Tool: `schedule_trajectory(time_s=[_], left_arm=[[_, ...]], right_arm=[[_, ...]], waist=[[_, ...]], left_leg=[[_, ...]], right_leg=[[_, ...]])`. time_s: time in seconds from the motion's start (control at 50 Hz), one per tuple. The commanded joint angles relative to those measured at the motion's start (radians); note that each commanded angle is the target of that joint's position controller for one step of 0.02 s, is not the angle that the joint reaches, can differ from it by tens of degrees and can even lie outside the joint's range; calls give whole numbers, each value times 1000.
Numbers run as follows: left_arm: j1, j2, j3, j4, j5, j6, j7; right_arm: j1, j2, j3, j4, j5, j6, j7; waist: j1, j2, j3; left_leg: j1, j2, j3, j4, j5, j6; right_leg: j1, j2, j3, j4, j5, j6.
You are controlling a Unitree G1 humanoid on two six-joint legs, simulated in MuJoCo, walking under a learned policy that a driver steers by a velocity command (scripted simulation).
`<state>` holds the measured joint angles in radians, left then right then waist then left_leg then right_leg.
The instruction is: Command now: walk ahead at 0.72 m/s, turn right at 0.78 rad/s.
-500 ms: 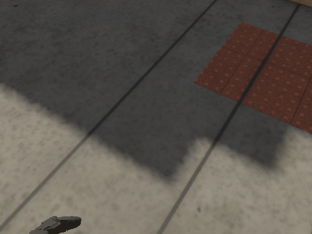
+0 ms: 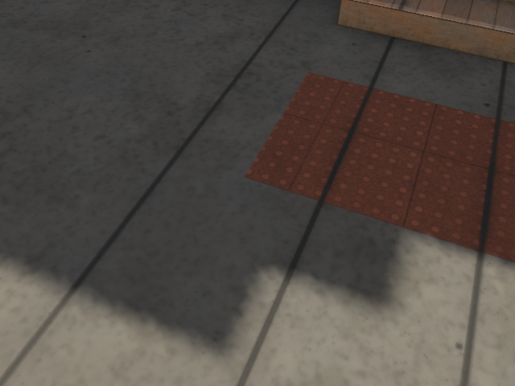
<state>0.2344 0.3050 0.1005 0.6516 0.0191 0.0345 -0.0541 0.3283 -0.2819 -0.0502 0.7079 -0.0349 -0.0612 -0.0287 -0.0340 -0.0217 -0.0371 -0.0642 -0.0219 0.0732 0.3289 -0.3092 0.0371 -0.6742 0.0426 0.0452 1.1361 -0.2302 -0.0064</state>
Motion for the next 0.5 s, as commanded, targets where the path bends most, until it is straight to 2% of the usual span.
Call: schedule_trajectory(time_s=[0.02, 0.12, 0.16, 0.2, 0.22, 0.26, 0.28, 0.3, 0.32, 0.34, 0.36, 0.38, 0.4, 0.42, 0.46, 0.48, 0.5], left_arm=[[-133, 66, 5, -101, 10, -9, -31], [-267, 74, -7, -134, 18, -5, -46], [-326, 59, -22, -152, 16, -12, -59], [-376, 40, -39, -170, 11, -15, -69], [-369, 28, -46, -173, 7, -15, -67], [-284, 39, -45, -152, 2, -15, -49], [-154, 69, -31, -121, -1, -20, -37], [31, 116, -6, -75, -8, -28, -23], [260, 177, 29, 0, 3, -37, -5], [205, 262, 55, 14, 16, -30, 14], [177, 330, 70, -20, 3, -21, 13], [203, 308, 68, -13, -4, -20, 22], [195, 291, 63, 15, -8, -31, 34], [165, 250, 50, 22, 1, -46, 46], [78, 151, 7, 13, 6, -75, 62], [80, 117, -10, 22, 0, -93, 61], [92, 109, -19, 41, -4, -111, 53]], right_arm=[[-22, -118, -22, -44, 1, -52, 8], [113, -108, -15, 43, -7, -66, 19], [138, -106, -15, 71, -8, -69, 17], [159, -117, -17, 101, -11, -66, 14], [147, -126, -17, 110, -11, -63, 13], [150, -161, -22, 123, -2, -49, 2], [138, -198, -32, 122, -1, -31, -2], [109, -240, -46, 104, 1, -13, 0], [69, -254, -50, 77, 7, -12, 7], [110, -105, -17, 36, 4, -19, 30], [20, -95, -10, -60, 12, -45, 37], [-131, -133, -14, -115, 3, -66, 39], [-124, -116, -2, -127, 8, -80, 40], [-101, -106, 7, -112, -2, -82, 34], [17, -82, 20, -64, -24, -42, 37], [36, -68, 25, -52, -29, -20, 42], [4, -53, 32, -59, -27, -1, 47]], waist=[[-13, 108, 127], [-59, 118, 214], [-70, 106, 251], [-75, 97, 271], [-54, 101, 260], [19, 144, 162], [97, 175, 82], [187, 200, -23], [289, 165, -124], [171, -60, -141], [160, -119, -255], [194, 16, -219], [148, 29, -109], [96, 106, -36], [-6, 123, 23], [-24, 113, 43], [-26, 80, 83]], left_leg=[[81, 283, -178, -226, -116, 66], [129, 275, -11, -284, -29, 51], [139, 267, 64, -314, 34, 42], [173, 267, 135, -310, 215, 35], [179, 261, 185, -265, 461, 26], [198, 283, 232, -86, 1197, 16], [204, 309, 230, 94, 1419, 18], [150, 333, 209, 331, 1493, 38], [-50, 308, 190, 646, 1298, 32], [-472, 157, 159, 1001, 231, -7], [-720, -4, 3, 1295, -127, -42], [-789, 53, -144, 1313, 11, -32], [-786, 89, -144, 1257, 42, -29], [-739, 132, -141, 1171, 42, -32], [-628, 183, -135, 1072, 3, -43], [-616, 199, -126, 1020, -27, -48], [-625, 211, -105, 960, -26, -51]], right_leg=[[-318, -80, 15, 151, 70, -7], [-371, -107, -58, 46, 120, -34], [-330, -120, -121, -70, 132, -57], [-266, -116, -192, -192, 102, -95], [-181, -93, -230, -257, 62, -126], [54, 7, -313, -313, -2, -181], [194, 50, -311, -312, -52, -206], [401, 94, -286, -325, -142, -234], [733, 109, -185, -444, -149, -266], [1020, -101, 173, -527, -358, -319], [1110, -272, 694, -738, -465, -435], [1050, -261, 703, -829, -368, -396], [915, -260, 645, -864, -261, -379], [768, -225, 552, -874, -173, -348], [545, -175, 373, -895, -81, -319], [490, -157, 319, -914, -60, -313], [419, -146, 274, -959, -52, -308]])
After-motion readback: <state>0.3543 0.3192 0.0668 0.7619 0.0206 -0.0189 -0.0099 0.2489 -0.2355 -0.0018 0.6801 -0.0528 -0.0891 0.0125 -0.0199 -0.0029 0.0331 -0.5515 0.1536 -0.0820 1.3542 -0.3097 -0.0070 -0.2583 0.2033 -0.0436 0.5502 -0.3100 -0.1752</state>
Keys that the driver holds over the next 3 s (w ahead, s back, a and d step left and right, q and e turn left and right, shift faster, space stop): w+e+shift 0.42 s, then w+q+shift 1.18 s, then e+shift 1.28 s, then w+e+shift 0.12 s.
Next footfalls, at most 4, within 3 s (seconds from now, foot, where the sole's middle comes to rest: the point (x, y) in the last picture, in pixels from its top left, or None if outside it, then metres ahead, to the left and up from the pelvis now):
0.32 right None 0.35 -0.20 -0.78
0.78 left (361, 282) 0.83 -0.32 -0.78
1.20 right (426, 192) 1.19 -0.62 -0.78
1.64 left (334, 123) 1.57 -0.34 -0.78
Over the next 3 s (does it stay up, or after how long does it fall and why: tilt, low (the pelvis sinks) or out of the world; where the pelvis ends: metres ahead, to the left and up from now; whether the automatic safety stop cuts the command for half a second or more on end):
stays up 1.81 -0.28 0.01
